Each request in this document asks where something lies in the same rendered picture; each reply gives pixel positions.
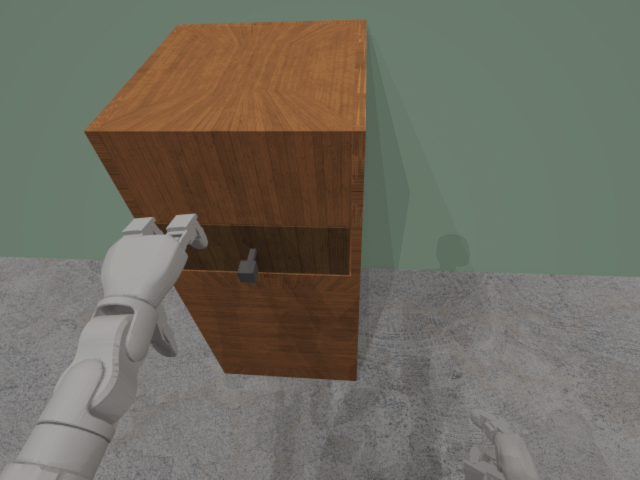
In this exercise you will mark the robot left forearm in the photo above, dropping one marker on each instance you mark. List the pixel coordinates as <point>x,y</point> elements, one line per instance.
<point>94,392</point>

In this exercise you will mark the handle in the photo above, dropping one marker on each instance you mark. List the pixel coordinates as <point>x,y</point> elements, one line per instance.
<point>248,270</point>

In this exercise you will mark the cabinet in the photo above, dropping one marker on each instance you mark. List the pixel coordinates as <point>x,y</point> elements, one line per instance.
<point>253,123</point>

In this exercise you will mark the left robot hand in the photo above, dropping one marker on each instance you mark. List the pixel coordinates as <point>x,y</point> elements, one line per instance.
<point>145,264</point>

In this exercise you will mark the drawer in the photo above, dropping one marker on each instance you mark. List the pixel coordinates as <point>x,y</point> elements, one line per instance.
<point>280,248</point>

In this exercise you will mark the right robot hand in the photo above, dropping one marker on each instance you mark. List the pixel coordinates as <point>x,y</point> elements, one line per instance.
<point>511,458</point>

